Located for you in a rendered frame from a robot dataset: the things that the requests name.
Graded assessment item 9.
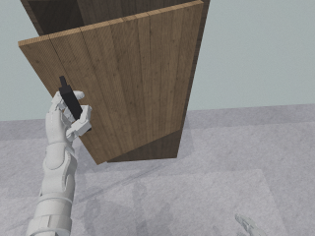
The robot right hand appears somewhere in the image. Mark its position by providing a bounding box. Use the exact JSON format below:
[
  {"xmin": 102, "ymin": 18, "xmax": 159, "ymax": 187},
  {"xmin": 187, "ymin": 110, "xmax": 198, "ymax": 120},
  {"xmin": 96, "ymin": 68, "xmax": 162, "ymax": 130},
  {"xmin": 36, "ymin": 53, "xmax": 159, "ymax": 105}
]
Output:
[{"xmin": 234, "ymin": 213, "xmax": 267, "ymax": 236}]

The robot left forearm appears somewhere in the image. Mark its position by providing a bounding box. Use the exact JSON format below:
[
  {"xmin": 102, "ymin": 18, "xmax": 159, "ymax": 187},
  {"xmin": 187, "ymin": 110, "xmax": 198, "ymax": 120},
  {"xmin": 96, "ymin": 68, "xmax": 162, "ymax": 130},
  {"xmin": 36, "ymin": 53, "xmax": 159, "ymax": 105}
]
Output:
[{"xmin": 25, "ymin": 142, "xmax": 78, "ymax": 236}]

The cupboard door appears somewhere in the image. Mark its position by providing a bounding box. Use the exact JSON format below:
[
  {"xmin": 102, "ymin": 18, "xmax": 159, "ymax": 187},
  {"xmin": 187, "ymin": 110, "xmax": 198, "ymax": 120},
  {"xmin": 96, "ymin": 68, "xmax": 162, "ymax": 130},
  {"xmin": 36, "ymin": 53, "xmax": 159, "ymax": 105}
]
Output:
[{"xmin": 18, "ymin": 0, "xmax": 204, "ymax": 165}]

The robot left hand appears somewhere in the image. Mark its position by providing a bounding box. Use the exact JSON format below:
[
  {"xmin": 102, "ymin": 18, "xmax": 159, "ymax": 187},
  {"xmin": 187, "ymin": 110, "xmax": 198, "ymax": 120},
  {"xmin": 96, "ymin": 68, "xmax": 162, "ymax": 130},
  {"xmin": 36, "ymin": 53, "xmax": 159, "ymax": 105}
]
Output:
[{"xmin": 45, "ymin": 90, "xmax": 92, "ymax": 146}]

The handle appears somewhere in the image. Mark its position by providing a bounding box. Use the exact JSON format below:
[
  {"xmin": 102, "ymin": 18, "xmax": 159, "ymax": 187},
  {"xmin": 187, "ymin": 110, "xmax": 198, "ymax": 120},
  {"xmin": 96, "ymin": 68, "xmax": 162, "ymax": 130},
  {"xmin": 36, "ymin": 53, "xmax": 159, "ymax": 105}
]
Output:
[{"xmin": 59, "ymin": 76, "xmax": 92, "ymax": 132}]

